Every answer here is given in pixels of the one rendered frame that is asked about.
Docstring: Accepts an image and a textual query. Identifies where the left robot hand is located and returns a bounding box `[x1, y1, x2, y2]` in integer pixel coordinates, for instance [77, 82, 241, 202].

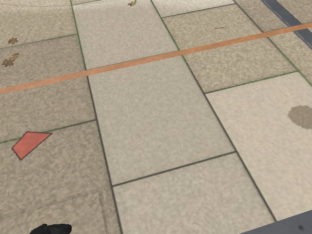
[29, 223, 72, 234]

